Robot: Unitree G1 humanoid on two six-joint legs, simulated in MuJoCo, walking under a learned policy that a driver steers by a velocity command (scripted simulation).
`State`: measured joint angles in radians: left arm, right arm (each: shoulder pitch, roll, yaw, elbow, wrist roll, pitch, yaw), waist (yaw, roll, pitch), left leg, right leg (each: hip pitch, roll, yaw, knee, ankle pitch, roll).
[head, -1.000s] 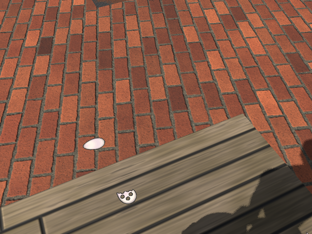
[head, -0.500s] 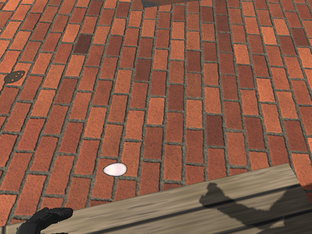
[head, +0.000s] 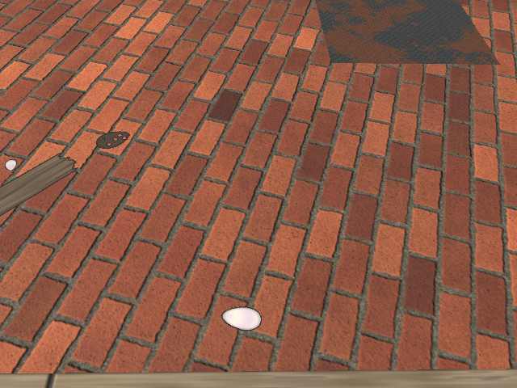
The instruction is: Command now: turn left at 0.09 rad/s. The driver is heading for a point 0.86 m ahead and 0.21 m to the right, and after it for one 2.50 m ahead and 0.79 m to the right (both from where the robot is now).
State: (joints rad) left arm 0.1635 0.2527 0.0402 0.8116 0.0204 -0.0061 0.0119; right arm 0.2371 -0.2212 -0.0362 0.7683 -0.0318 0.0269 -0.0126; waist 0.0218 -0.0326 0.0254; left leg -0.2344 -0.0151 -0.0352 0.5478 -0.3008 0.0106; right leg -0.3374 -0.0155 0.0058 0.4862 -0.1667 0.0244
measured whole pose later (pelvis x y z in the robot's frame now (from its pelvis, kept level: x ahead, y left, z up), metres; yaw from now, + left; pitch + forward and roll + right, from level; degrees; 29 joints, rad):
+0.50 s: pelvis +0.13 -0.04 +0.01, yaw +0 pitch +1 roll +1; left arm 0.34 0.25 0.04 0.93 0.00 -0.10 -0.02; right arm 0.24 -0.29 -0.07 0.79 0.02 -0.07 0.00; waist 0.04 0.03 0.00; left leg -0.51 0.05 -0.01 1.05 -0.26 0.04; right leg -0.12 0.03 -0.03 0.35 -0.25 -0.06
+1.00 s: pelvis +0.40 +0.02 +0.01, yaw -4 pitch +0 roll +1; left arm 0.28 0.30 0.06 0.90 -0.03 -0.06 0.01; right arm 0.21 -0.25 -0.06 0.82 -0.01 -0.10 0.03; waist 0.00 -0.04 0.05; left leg -0.24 -0.04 0.11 0.38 -0.15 0.07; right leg -0.51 -0.09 0.06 1.17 -0.30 -0.04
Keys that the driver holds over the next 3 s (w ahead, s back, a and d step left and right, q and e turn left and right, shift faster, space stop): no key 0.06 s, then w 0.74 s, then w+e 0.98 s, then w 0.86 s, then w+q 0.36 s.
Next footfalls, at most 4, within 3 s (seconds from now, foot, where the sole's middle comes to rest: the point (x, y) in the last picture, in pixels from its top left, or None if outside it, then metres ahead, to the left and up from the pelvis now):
0.82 left None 0.49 0.10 -0.77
1.38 right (324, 305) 0.75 -0.17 -0.77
1.84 left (294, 212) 1.09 -0.09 -0.77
2.34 right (398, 201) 1.16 -0.45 -0.77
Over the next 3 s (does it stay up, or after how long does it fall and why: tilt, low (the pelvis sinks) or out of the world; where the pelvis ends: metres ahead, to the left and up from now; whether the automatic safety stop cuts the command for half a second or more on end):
stays up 1.41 -0.44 0.00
